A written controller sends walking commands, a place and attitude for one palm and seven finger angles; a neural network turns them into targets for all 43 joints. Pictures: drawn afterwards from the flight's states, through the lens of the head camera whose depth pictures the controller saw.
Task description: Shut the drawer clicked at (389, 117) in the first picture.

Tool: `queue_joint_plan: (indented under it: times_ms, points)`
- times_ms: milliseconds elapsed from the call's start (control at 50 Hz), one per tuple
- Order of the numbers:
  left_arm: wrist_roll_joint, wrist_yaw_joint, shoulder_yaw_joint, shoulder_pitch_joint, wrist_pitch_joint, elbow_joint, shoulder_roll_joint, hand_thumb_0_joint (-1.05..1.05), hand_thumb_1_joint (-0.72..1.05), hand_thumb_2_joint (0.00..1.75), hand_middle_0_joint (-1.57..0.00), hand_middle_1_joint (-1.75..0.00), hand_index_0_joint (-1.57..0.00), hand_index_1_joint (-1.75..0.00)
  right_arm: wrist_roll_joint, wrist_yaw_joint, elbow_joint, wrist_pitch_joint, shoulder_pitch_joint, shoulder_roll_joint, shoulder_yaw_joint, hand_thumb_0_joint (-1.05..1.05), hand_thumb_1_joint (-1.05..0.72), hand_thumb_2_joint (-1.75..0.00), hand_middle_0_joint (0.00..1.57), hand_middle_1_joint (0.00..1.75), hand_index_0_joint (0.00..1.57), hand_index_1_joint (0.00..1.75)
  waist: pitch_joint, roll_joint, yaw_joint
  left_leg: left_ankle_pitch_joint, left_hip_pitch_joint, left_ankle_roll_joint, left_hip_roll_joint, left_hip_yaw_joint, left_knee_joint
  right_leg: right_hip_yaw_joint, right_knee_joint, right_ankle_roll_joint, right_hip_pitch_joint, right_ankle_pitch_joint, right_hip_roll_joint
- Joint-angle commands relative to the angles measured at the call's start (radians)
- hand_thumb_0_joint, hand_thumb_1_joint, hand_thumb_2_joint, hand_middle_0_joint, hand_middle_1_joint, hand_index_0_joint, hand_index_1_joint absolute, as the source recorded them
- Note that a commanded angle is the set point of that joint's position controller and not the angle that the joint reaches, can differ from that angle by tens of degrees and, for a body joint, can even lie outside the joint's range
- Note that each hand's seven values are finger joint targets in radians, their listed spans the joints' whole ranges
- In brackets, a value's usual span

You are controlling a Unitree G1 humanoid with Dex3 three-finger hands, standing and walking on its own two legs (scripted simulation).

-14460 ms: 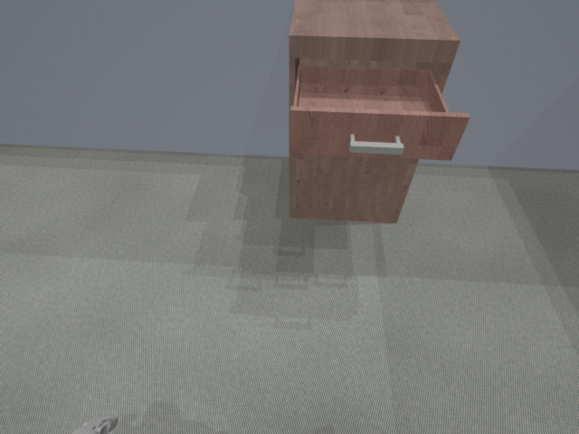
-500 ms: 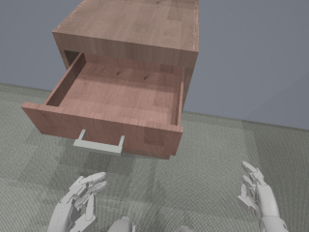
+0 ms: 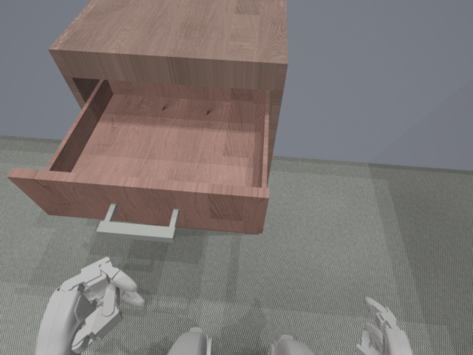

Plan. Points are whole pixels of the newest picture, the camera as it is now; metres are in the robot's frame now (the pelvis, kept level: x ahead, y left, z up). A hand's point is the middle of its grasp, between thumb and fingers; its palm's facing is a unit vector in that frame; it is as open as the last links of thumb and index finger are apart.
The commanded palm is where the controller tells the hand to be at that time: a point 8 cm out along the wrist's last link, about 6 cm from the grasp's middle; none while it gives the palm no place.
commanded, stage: raise the hand and make a fist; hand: left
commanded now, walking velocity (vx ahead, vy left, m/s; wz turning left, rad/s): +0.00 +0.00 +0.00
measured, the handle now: (140, 221) +0.35 +0.20 -0.01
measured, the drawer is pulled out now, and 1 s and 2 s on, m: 0.28 0.28 0.28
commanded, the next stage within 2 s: bring the fist close to the handle in 0.98 s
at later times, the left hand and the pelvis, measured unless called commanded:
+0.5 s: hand (114, 328) +0.16 +0.16 +0.08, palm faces -0.05 -1.00 -0.03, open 3.2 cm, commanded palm +0.12 +0.22 +0.09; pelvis +0.01 +0.02 +0.01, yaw +0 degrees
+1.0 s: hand (112, 328) +0.16 +0.16 +0.09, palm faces -0.02 -1.00 -0.05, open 3.3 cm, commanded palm +0.12 +0.21 +0.09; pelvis +0.01 +0.01 +0.01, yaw +0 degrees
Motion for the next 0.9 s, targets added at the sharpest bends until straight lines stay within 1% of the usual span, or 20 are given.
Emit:
queue_joint_plan:
  times_ms: [0,20,120,180,260,300,320,380,420,440,540,600,640,700,720,760,780,800,820,880]
  points:
    - [-0.008,-0.038,-0.030,0.086,-0.103,-0.274,0.069,0.00,0.90,0.90,-1.14,-1.32,-1.14,-1.32,0.002,0.005,-0.211,-0.103,-0.115,-0.101,-0.040,0.00,-0.90,-0.90,0.20,0.30,0.20,0.30,-0.215,-0.012,0.004,0.263,0.118,0.034,-0.029,-0.022,-0.125,0.093,-0.183,0.029,0.161,0.251,-0.010]
    - [-0.003,-0.030,-0.012,0.089,-0.102,-0.275,0.087,0.00,0.90,0.90,-1.16,-1.34,-1.16,-1.34,0.001,0.003,-0.208,-0.101,-0.123,-0.104,-0.042,0.00,-0.90,-0.90,0.20,0.30,0.20,0.30,-0.196,-0.028,0.007,0.262,0.113,0.034,-0.027,-0.028,-0.128,0.083,-0.178,0.026,0.152,0.242,-0.004]
    - [0.011,0.031,0.022,0.126,-0.098,-0.296,0.092,0.00,0.90,0.90,-1.26,-1.45,-1.26,-1.45,0.001,0.001,-0.232,-0.073,-0.131,-0.100,-0.045,0.00,-0.90,-0.90,0.20,0.30,0.20,0.30,-0.161,-0.007,0.026,0.226,0.123,0.029,-0.024,-0.028,-0.160,0.049,-0.167,0.018,0.127,0.185,0.007]
    - [0.017,0.040,-0.033,0.142,-0.080,-0.332,0.046,0.00,0.90,0.90,-1.32,-1.51,-1.32,-1.51,0.001,0.007,-0.262,-0.057,-0.123,-0.098,-0.037,0.00,-0.90,-0.90,0.20,0.30,0.20,0.30,-0.169,0.028,0.021,0.236,0.155,0.027,-0.024,-0.026,-0.172,0.037,-0.167,0.017,0.127,0.201,0.009]
    - [0.034,0.024,-0.096,0.158,-0.045,-0.361,0.032,0.00,0.90,0.90,-1.40,-1.60,-1.40,-1.60,0.005,0.013,-0.286,-0.045,-0.115,-0.101,-0.030,0.00,-0.90,-0.90,0.20,0.30,0.20,0.30,-0.161,0.008,0.005,0.248,0.176,0.030,-0.017,-0.034,-0.181,0.032,-0.179,0.021,0.131,0.220,0.011]
    - [0.038,0.016,-0.097,0.165,-0.027,-0.375,0.050,0.00,0.90,0.90,-1.40,-1.60,-1.40,-1.60,0.005,0.013,-0.299,-0.039,-0.115,-0.102,-0.025,0.00,-0.90,-0.90,0.20,0.30,0.20,0.30,-0.151,0.006,0.004,0.232,0.167,0.031,-0.018,-0.036,-0.184,0.038,-0.188,0.021,0.135,0.209,0.011]
    - [0.046,0.020,-0.069,0.164,-0.018,-0.365,0.076,0.00,0.90,0.90,-1.40,-1.60,-1.40,-1.60,0.006,0.011,-0.297,-0.032,-0.121,-0.102,-0.026,0.00,-0.90,-0.90,0.20,0.30,0.20,0.30,-0.146,-0.023,0.006,0.236,0.164,0.033,-0.015,-0.040,-0.187,0.034,-0.186,0.021,0.139,0.211,0.015]
    - [0.044,0.022,-0.083,0.172,-0.006,-0.400,0.058,0.00,0.90,0.90,-1.40,-1.60,-1.40,-1.60,0.006,0.012,-0.318,-0.021,-0.125,-0.095,-0.016,0.00,-0.90,-0.90,0.20,0.30,0.20,0.30,-0.121,-0.003,0.014,0.214,0.161,0.029,-0.018,-0.042,-0.201,0.027,-0.186,0.019,0.138,0.183,0.014]
    - [0.041,0.037,-0.046,0.184,0.000,-0.403,0.081,0.00,0.90,0.90,-1.40,-1.60,-1.40,-1.60,0.008,0.011,-0.316,-0.014,-0.132,-0.090,-0.015,0.00,-0.90,-0.90,0.20,0.30,0.20,0.30,-0.116,0.013,0.028,0.217,0.167,0.027,-0.017,-0.043,-0.208,0.024,-0.189,0.015,0.144,0.181,0.018]
    - [0.033,0.039,-0.046,0.206,0.001,-0.416,0.068,0.00,0.90,0.90,-1.40,-1.60,-1.40,-1.60,0.008,0.012,-0.323,-0.013,-0.127,-0.086,-0.014,0.00,-0.90,-0.90,0.20,0.30,0.20,0.30,-0.127,0.013,0.030,0.220,0.175,0.026,-0.017,-0.042,-0.211,0.019,-0.189,0.016,0.151,0.182,0.016]
    - [0.026,0.039,-0.070,0.199,-0.004,-0.453,0.058,0.00,0.90,0.90,-1.40,-1.60,-1.40,-1.60,0.009,0.015,-0.327,-0.023,-0.117,-0.090,-0.009,0.00,-0.90,-0.90,0.20,0.30,0.20,0.30,-0.132,0.011,0.019,0.216,0.175,0.028,-0.018,-0.042,-0.208,0.026,-0.200,0.018,0.155,0.177,0.016]
    - [0.029,0.027,-0.091,0.202,-0.011,-0.441,0.050,0.00,0.90,0.90,-1.40,-1.60,-1.40,-1.60,0.012,0.015,-0.322,-0.033,-0.110,-0.096,-0.012,0.00,-0.90,-0.90,0.20,0.30,0.20,0.30,-0.119,-0.014,0.006,0.205,0.168,0.030,-0.018,-0.045,-0.203,0.027,-0.204,0.021,0.139,0.170,0.016]
    - [0.037,0.023,-0.111,0.211,-0.008,-0.438,0.040,0.00,0.90,0.90,-1.40,-1.60,-1.40,-1.60,0.011,0.019,-0.322,-0.039,-0.114,-0.099,-0.011,0.00,-0.90,-0.90,0.20,0.30,0.20,0.30,-0.121,0.003,0.008,0.217,0.169,0.030,-0.020,-0.046,-0.203,0.024,-0.194,0.019,0.139,0.177,0.015]
    - [0.040,0.031,-0.087,0.239,-0.006,-0.437,0.055,0.00,0.90,0.90,-1.40,-1.60,-1.40,-1.60,0.011,0.018,-0.322,-0.038,-0.113,-0.096,-0.019,0.00,-0.90,-0.90,0.20,0.30,0.20,0.30,-0.133,-0.010,0.019,0.222,0.163,0.028,-0.021,-0.041,-0.201,0.028,-0.194,0.019,0.151,0.184,0.012]
    - [0.045,0.041,-0.054,0.254,0.000,-0.422,0.083,0.00,0.90,0.90,-1.40,-1.60,-1.40,-1.60,0.012,0.017,-0.320,-0.033,-0.122,-0.095,-0.021,0.00,-0.90,-0.90,0.20,0.30,0.20,0.30,-0.135,-0.015,0.031,0.226,0.153,0.028,-0.021,-0.040,-0.201,0.030,-0.191,0.017,0.161,0.188,0.014]
    - [0.043,0.053,-0.060,0.237,-0.006,-0.447,0.072,0.00,0.90,0.90,-1.40,-1.60,-1.40,-1.60,0.011,0.016,-0.324,-0.028,-0.116,-0.090,-0.020,0.00,-0.90,-0.90,0.20,0.30,0.20,0.30,-0.141,0.002,0.029,0.226,0.160,0.026,-0.023,-0.036,-0.204,0.028,-0.187,0.017,0.162,0.187,0.012]
    - [0.041,0.060,-0.051,0.259,-0.006,-0.439,0.067,0.00,0.90,0.90,-1.40,-1.60,-1.40,-1.60,0.011,0.016,-0.324,-0.024,-0.116,-0.087,-0.022,0.00,-0.90,-0.90,0.20,0.30,0.20,0.30,-0.133,-0.004,0.037,0.225,0.159,0.025,-0.021,-0.034,-0.207,0.026,-0.188,0.016,0.162,0.182,0.013]
    - [0.036,0.062,-0.071,0.244,-0.012,-0.454,0.050,0.00,0.90,0.90,-1.40,-1.60,-1.40,-1.60,0.011,0.017,-0.327,-0.025,-0.118,-0.085,-0.018,0.00,-0.90,-0.90,0.20,0.30,0.20,0.30,-0.132,0.011,0.031,0.222,0.159,0.026,-0.024,-0.033,-0.205,0.027,-0.189,0.016,0.160,0.183,0.013]
    - [0.039,0.069,-0.043,0.245,-0.012,-0.441,0.077,0.00,0.90,0.90,-1.40,-1.60,-1.40,-1.60,0.012,0.014,-0.322,-0.023,-0.122,-0.087,-0.023,0.00,-0.90,-0.90,0.20,0.30,0.20,0.30,-0.130,-0.018,0.033,0.221,0.152,0.028,-0.020,-0.035,-0.205,0.029,-0.193,0.017,0.161,0.181,0.015]
    - [0.031,0.064,-0.062,0.259,-0.029,-0.450,0.058,0.00,0.90,0.90,-1.40,-1.60,-1.40,-1.60,0.013,0.016,-0.320,-0.028,-0.115,-0.086,-0.022,0.00,-0.90,-0.90,0.20,0.30,0.20,0.30,-0.129,0.004,0.027,0.228,0.158,0.027,-0.022,-0.030,-0.197,0.033,-0.194,0.017,0.156,0.191,0.014]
